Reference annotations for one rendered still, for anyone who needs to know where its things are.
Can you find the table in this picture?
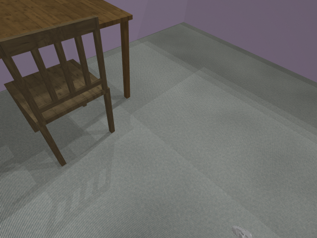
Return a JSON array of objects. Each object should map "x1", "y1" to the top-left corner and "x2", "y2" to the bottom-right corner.
[{"x1": 0, "y1": 0, "x2": 133, "y2": 99}]

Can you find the right robot hand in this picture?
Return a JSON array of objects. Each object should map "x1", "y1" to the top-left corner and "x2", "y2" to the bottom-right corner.
[{"x1": 232, "y1": 225, "x2": 252, "y2": 238}]

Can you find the chair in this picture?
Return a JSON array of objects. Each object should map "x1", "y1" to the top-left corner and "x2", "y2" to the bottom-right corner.
[{"x1": 0, "y1": 15, "x2": 115, "y2": 166}]

